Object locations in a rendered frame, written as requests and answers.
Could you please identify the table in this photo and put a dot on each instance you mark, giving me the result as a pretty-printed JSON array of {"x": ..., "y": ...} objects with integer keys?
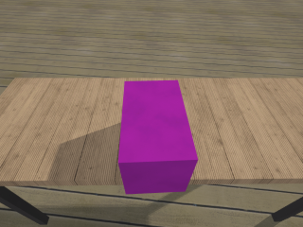
[{"x": 66, "y": 131}]

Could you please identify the carton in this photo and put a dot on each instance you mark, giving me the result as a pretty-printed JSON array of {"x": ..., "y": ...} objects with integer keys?
[{"x": 156, "y": 148}]

